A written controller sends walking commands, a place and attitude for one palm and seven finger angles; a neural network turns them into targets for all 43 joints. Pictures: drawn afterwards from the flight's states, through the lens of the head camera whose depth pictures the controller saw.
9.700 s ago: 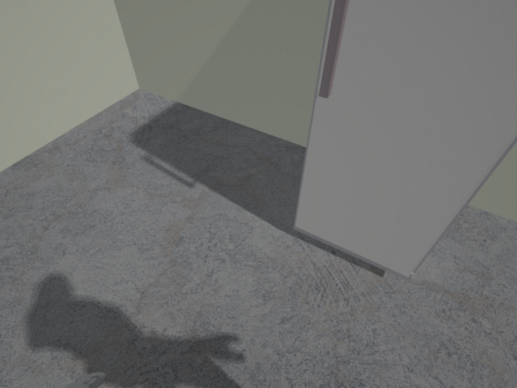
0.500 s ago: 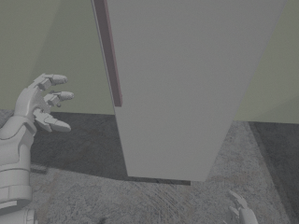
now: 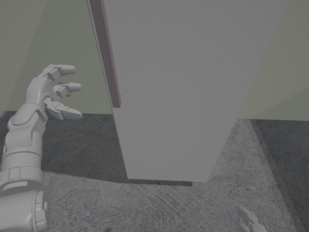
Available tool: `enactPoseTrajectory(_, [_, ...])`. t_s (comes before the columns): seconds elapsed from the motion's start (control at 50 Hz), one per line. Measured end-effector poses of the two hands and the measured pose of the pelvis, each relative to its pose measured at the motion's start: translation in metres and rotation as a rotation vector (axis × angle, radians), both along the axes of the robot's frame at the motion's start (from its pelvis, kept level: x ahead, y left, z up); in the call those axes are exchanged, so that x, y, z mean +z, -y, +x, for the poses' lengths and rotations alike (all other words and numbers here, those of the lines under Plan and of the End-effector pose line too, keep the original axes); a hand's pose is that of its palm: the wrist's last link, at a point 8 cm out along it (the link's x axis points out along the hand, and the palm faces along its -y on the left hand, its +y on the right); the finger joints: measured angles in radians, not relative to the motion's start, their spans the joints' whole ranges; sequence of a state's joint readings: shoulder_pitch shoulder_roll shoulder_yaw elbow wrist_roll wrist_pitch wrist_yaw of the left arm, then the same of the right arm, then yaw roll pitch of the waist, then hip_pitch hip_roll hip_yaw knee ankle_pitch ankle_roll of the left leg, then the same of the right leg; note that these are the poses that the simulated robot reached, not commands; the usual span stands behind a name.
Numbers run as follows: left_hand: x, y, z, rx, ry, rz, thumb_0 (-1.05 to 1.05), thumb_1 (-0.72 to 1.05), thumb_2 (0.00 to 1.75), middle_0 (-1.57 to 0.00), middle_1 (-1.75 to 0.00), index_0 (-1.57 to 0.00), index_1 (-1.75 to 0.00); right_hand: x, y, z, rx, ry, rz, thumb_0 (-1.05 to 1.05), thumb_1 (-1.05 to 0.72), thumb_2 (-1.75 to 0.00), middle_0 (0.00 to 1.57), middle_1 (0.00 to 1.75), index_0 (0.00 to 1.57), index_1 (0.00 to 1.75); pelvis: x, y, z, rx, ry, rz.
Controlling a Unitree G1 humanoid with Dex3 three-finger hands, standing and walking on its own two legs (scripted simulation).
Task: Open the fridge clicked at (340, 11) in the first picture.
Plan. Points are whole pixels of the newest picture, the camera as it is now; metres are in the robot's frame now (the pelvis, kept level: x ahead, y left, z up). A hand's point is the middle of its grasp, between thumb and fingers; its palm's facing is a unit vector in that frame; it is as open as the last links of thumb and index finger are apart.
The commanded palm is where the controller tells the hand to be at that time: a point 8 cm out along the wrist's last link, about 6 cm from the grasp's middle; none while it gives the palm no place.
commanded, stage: move the hooked fingers beside the handle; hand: left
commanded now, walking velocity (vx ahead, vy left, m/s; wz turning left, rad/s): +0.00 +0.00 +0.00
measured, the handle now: (106, 39) +0.54 +0.16 +0.25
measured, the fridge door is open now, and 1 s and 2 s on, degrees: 0 0 0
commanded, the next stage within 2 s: feel for the door with the fingertips in 1.38 s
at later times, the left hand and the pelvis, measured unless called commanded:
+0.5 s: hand (86, 78) +0.46 +0.21 +0.18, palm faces +0.01 -1.00 +0.00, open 13.9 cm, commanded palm +0.44 +0.28 +0.17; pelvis +0.00 +0.00 -0.01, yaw -1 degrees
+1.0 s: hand (80, 78) +0.47 +0.23 +0.17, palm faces +0.00 -1.00 +0.02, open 14.0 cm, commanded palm +0.45 +0.29 +0.17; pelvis +0.01 +0.01 -0.01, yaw -2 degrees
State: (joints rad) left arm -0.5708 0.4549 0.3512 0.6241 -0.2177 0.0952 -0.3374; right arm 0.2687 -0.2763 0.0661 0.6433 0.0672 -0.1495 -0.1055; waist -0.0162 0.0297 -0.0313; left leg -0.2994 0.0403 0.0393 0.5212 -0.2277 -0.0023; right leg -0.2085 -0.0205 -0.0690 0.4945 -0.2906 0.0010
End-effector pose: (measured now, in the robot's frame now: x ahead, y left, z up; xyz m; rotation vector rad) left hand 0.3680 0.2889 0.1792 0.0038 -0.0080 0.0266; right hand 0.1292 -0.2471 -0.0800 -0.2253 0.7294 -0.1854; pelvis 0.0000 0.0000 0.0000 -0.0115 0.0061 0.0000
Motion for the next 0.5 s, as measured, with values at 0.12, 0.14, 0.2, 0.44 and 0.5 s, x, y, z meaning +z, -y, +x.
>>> enactPoseTrajectory(0.12, [0.004, 0.007, 0.017, -0.014, 0.01, -0.005, -0.01, -0.5, 0.3, -0.3, -1.2, -0.3, -1.2, -0.008, 0.007, -0.02, -0.03, -0.065, -0.009, 0.01, -0.9, -0.89, 0.21, 0.3, 0.2, 0.3, -0.001, 0.0, 0.001, 0.001, -0.012, -0.001])
enactPoseTrajectory(0.14, [0.003, 0.007, 0.021, -0.016, 0.0, -0.007, -0.01, -0.5, 0.3, -0.3, -1.2, -0.3, -1.2, -0.009, 0.008, -0.024, -0.036, -0.078, -0.011, 0.01, -0.9, -0.89, 0.21, 0.3, 0.2, 0.3, -0.002, 0.001, 0.0, 0.0, -0.015, -0.001])
enactPoseTrajectory(0.2, [-0.002, 0.009, 0.031, -0.014, -0.03, -0.005, -0.01, -0.5, 0.3, -0.3, -1.2, -0.3, -1.2, -0.013, 0.013, -0.036, -0.059, -0.115, -0.015, 0.01, -0.9, -0.89, 0.21, 0.3, 0.2, 0.3, -0.002, 0.0, 0.0, -0.004, -0.027, -0.001])
enactPoseTrajectory(0.44, [0.001, 0.021, 0.066, -0.024, 0.001, -0.013, -0.01, -0.5, 0.3, -0.3, -1.2, -0.3, -1.2, -0.023, 0.021, -0.081, -0.132, -0.249, -0.023, 0.01, -0.9, -0.89, 0.21, 0.3, 0.2, 0.3, -0.005, -0.001, 0.003, -0.017, -0.066, -0.002])
enactPoseTrajectory(0.5, [-0.002, 0.022, 0.073, -0.021, -0.025, -0.003, -0.01, -0.5, 0.3, -0.3, -1.2, -0.3, -1.2, -0.025, 0.022, -0.089, -0.147, -0.273, -0.022, 0.01, -0.9, -0.89, 0.21, 0.3, 0.2, 0.3, -0.005, -0.001, 0.003, -0.02, -0.078, -0.003])
